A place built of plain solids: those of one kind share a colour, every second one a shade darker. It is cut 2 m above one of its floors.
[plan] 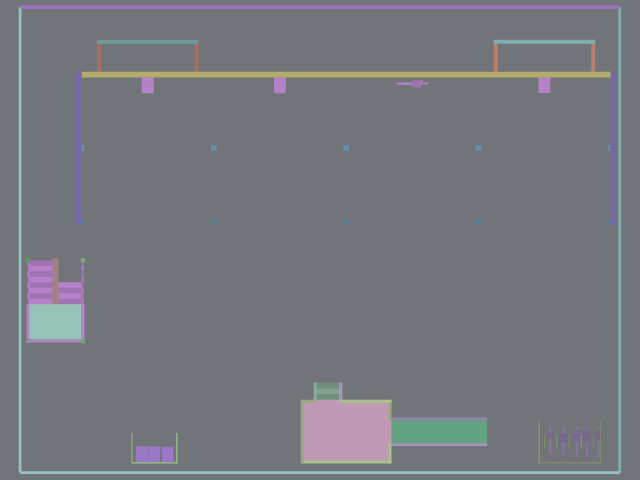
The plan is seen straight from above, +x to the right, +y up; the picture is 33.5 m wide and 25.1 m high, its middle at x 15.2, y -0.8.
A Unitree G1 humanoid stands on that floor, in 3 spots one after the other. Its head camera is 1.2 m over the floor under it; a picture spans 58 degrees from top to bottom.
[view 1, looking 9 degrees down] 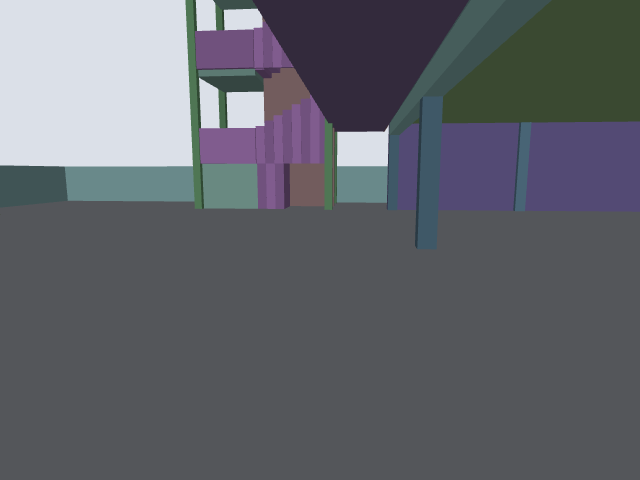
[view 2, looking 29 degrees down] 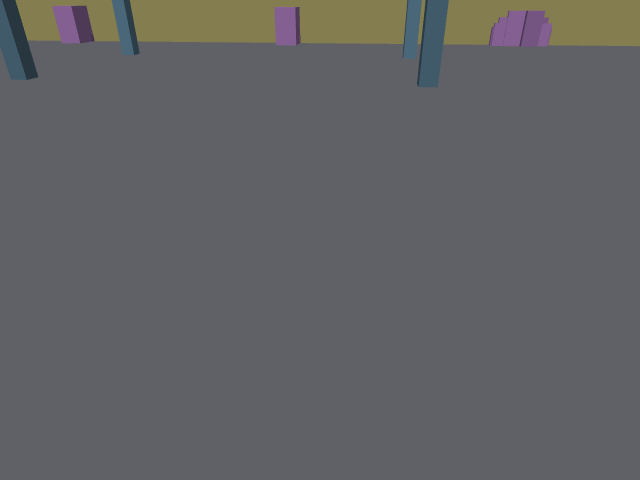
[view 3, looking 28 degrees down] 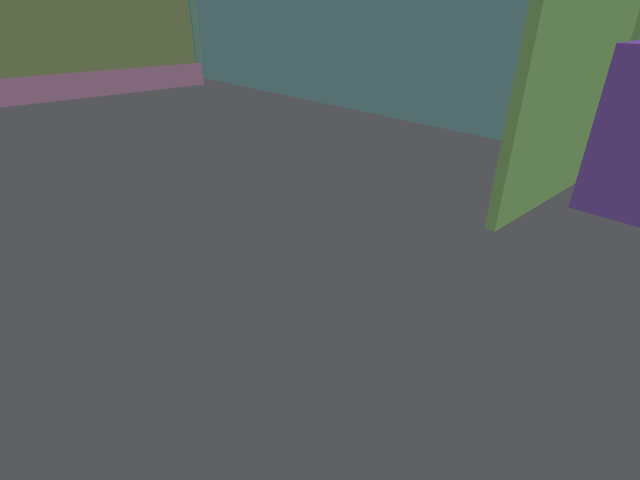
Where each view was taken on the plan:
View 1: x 16.57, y -0.93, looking -175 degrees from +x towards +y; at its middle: ground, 7.67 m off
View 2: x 15.62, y -7.26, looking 96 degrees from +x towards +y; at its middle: ground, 2.48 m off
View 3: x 6.64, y -8.51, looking -42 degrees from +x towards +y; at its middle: ground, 2.56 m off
